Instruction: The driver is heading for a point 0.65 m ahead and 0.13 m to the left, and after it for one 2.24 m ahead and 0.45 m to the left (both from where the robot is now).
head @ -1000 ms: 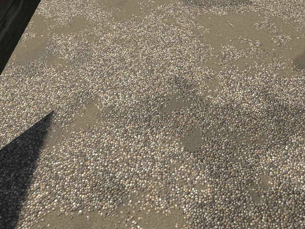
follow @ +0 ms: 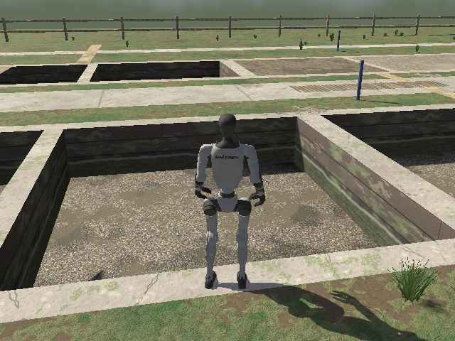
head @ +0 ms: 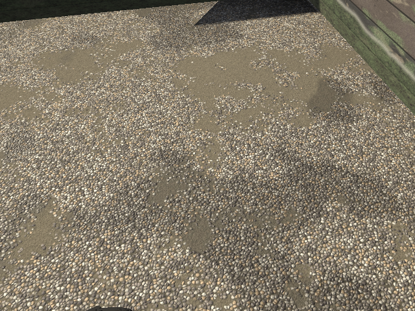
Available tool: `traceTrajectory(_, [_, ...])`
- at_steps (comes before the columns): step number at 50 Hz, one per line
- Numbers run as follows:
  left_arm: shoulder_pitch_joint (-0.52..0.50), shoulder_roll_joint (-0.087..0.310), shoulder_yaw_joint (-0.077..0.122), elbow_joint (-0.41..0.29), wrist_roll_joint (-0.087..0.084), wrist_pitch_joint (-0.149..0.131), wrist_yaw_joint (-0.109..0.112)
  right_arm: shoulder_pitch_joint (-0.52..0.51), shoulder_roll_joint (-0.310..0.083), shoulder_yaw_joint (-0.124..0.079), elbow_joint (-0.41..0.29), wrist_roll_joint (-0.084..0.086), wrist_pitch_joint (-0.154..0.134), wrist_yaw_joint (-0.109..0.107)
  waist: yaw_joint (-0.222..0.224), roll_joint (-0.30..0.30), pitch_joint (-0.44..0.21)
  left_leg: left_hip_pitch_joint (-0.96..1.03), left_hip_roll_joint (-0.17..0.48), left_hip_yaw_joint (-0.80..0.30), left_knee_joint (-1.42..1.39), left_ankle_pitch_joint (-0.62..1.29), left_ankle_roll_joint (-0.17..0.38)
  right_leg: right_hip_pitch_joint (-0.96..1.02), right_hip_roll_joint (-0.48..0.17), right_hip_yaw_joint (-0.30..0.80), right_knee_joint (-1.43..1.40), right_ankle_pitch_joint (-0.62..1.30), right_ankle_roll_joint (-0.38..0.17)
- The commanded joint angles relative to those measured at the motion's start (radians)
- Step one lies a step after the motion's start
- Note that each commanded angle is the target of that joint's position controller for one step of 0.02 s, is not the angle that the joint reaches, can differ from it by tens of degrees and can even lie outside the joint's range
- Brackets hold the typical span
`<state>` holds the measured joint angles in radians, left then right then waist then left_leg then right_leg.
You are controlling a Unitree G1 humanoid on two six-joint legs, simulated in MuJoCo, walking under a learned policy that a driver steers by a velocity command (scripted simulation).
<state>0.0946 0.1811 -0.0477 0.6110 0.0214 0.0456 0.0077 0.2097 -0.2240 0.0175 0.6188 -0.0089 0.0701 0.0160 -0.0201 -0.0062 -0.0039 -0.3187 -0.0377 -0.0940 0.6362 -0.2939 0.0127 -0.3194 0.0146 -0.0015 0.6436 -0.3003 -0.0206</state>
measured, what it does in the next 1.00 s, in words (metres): steps on the spot, turning left: right foot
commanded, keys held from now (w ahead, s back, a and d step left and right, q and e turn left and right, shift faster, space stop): q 0.72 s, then e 0.24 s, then w+e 0.04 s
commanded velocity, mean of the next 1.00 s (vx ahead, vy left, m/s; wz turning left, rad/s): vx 0.12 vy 0.00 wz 0.41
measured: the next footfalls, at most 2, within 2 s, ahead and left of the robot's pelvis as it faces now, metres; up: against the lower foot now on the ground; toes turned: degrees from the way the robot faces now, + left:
right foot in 0.86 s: +0.09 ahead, -0.09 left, +0.00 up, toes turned +14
left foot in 1.20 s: +0.01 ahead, +0.10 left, +0.00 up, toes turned +9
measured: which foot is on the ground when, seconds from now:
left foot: down 0.00-0.88, up 0.90-1.00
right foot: down 0.00-0.52, up 0.54-0.84, down 0.86-1.00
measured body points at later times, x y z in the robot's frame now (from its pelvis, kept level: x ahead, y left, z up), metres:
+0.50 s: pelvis +0.01 +0.01 -0.02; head +0.01 +0.02 +0.43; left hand +0.10 +0.29 -0.11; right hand +0.24 -0.20 -0.09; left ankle +0.03 +0.11 -0.72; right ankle +0.03 -0.11 -0.72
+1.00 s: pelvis -0.01 -0.04 +0.02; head +0.01 -0.06 +0.47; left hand +0.00 +0.22 -0.08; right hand +0.28 -0.18 -0.08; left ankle +0.00 +0.11 -0.71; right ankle +0.05 -0.10 -0.72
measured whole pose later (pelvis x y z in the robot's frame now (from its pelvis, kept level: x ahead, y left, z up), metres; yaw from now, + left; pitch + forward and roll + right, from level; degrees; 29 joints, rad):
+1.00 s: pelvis -0.01 -0.04 +0.02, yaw +24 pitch +0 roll +1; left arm 0.25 0.19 -0.03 0.66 0.00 0.07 -0.01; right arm 0.08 -0.27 -0.03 0.68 0.01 0.09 0.00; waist 0.05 0.03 -0.01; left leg -0.35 -0.07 -0.15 0.51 -0.28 -0.04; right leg -0.24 0.08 0.09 0.41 -0.17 -0.06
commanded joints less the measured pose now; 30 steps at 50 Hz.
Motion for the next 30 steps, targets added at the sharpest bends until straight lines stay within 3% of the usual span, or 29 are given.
traceTrajectory(1, [-0.104,0.15,0.044,-0.098,-0.004,-0.031,0.009,-0.056,-0.061,-0.026,-0.103,-0.006,-0.006,-0.002,-0.008,-0.136,-0.01,-0.011,-0.03,0.037,-0.007,-0.023,0.013,-0.002,-0.144,0.179,-0.284,-0.113,-0.042])
traceTrajectory(5, [-0.051,0.159,0.054,-0.092,0.001,-0.027,0.015,-0.079,-0.063,-0.035,-0.117,0.0,0.006,-0.001,-0.012,-0.046,-0.012,-0.019,-0.023,-0.01,-0.027,-0.035,0.027,0.035,-0.141,0.107,-0.246,-0.095,-0.039])
traceTrajectory(6, [-0.068,0.123,0.043,-0.108,0.0,-0.024,0.011,-0.09,-0.054,-0.031,-0.124,-0.005,0.011,-0.003,-0.01,-0.022,-0.013,-0.036,-0.011,-0.035,-0.053,0.0,0.018,0.054,-0.129,0.078,-0.229,-0.072,-0.029])
traceTrajectory(7, [-0.06,0.124,0.045,-0.11,0.0,-0.023,0.008,-0.099,-0.062,-0.033,-0.129,-0.003,0.014,-0.002,-0.005,0.001,-0.011,-0.043,-0.005,-0.065,-0.071,0.01,0.015,0.063,-0.116,0.049,-0.213,-0.071,-0.02])
traceTrajectory(11, [-0.032,0.142,0.062,-0.114,0.005,-0.02,0.001,-0.107,-0.136,-0.059,-0.135,0.006,0.014,-0.007,0.005,0.126,-0.012,-0.115,0.024,-0.213,-0.151,0.061,0.047,0.134,-0.045,-0.065,-0.076,-0.004,0.019])
traceTrajectory(13, [-0.007,0.136,0.063,-0.107,0.016,-0.018,-0.002,-0.11,-0.16,-0.068,-0.143,0.008,0.023,-0.006,0.003,0.137,-0.033,-0.14,0.034,-0.281,-0.165,0.089,0.068,0.165,-0.022,-0.089,-0.03,-0.005,0.018])
traceTrajectory(16, [0.03,0.146,0.073,-0.094,0.015,-0.016,0.0,-0.113,-0.159,-0.072,-0.155,0.013,0.031,-0.01,0.009,0.082,-0.064,-0.214,0.016,-0.289,-0.111,0.081,0.064,0.248,-0.052,-0.083,-0.016,0.087,-0.005])
traceTrajectory(17, [0.05,0.151,0.077,-0.088,0.015,-0.014,0.0,-0.116,-0.15,-0.071,-0.162,0.015,0.032,-0.014,0.017,0.038,-0.082,-0.258,0.0,-0.257,-0.068,0.026,0.051,0.298,-0.095,-0.065,-0.027,0.174,-0.023])
traceTrajectory(19, [0.091,0.181,0.086,-0.069,0.018,-0.011,0.002,-0.106,-0.116,-0.066,-0.167,0.015,0.033,-0.022,0.025,-0.101,-0.112,-0.323,-0.051,-0.113,0.092,-0.118,0.018,0.366,-0.258,0.009,-0.084,0.408,-0.083])
traceTrajectory(20, [0.093,0.2,0.091,-0.066,0.018,-0.011,0.007,-0.107,-0.123,-0.07,-0.158,0.004,0.034,-0.023,0.033,-0.136,-0.094,-0.318,-0.062,-0.032,0.184,-0.15,0.007,0.32,-0.333,0.038,-0.113,0.507,-0.12])
traceTrajectory(21, [0.094,0.205,0.092,-0.067,0.015,-0.012,0.014,-0.124,-0.133,-0.074,-0.155,-0.005,0.034,-0.02,0.048,-0.134,-0.077,-0.287,-0.043,0.007,0.26,-0.18,0.007,0.247,-0.366,0.05,-0.12,0.574,-0.145])
traceTrajectory(22, [0.082,0.208,0.091,-0.062,0.017,-0.013,0.019,-0.128,-0.131,-0.076,-0.156,0.0,0.032,-0.014,0.036,-0.133,-0.067,-0.252,-0.021,0.025,0.295,-0.171,0.009,0.185,-0.373,0.038,-0.118,0.587,-0.149])
traceTrajectory(24, [-0.006,0.213,0.096,-0.064,0.013,-0.01,0.022,-0.046,-0.106,-0.072,-0.134,0.012,0.032,-0.005,-0.04,-0.143,-0.067,-0.119,0.0,0.043,0.218,-0.082,0.029,0.07,-0.321,-0.048,-0.068,0.453,-0.094])
traceTrajectory(25, [-0.053,0.215,0.101,-0.072,0.009,-0.003,0.017,0.036,-0.095,-0.069,-0.108,0.013,0.03,-0.005,-0.088,-0.116,-0.076,0.002,-0.005,0.024,0.108,-0.016,0.059,-0.009,-0.257,-0.108,0.008,0.314,-0.046])
traceTrajectory(26, [-0.072,0.218,0.11,-0.085,0.004,0.014,0.006,0.126,-0.131,-0.074,-0.09,0.002,0.026,-0.009,-0.125,0.041,-0.07,0.11,0.058,-0.15,-0.065,0.201,0.123,-0.129,-0.138,-0.191,0.214,0.065,0.018])
traceTrajectory(27, [-0.139,0.201,0.105,-0.143,-0.002,0.039,-0.002,0.154,-0.257,-0.106,-0.094,0.002,0.02,-0.009,-0.163,0.309,-0.038,0.152,0.211,-0.611,-0.24,0.495,0.245,-0.393,0.074,-0.163,0.432,-0.509,0.079])
traceTrajectory(28, [-0.121,0.194,0.1,-0.146,-0.013,0.046,-0.001,0.205,-0.313,-0.131,-0.078,-0.008,0.011,-0.016,-0.155,0.311,-0.085,0.206,0.277,-0.731,-0.286,0.464,0.338,-0.467,0.083,0.024,0.566,-0.519,0.088])
traceTrajectory(29, [-0.102,0.199,0.102,-0.131,-0.022,0.036,0.008,0.132,-0.289,-0.129,-0.086,-0.002,0.009,-0.032,-0.098,0.258,-0.086,0.191,0.269,-0.675,-0.268,0.362,0.341,-0.497,0.072,0.081,0.64,-0.393,0.094])
traceTrajectory(30, [-0.09,0.198,0.101,-0.124,-0.012,0.033,0.017,0.065,-0.244,-0.115,-0.09,-0.003,0.007,-0.047,-0.039,0.189,-0.076,0.126,0.235,-0.592,-0.261,0.293,0.308,-0.476,0.06,0.092,0.656,-0.267,0.091])
Velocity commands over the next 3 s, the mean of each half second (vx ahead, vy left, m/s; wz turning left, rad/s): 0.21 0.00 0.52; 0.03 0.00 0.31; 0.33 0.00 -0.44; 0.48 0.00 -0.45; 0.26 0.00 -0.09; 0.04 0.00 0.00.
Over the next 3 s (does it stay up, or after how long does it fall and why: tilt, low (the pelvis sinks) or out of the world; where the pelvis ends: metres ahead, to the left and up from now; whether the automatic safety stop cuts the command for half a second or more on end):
stays up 0.02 0.01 0.01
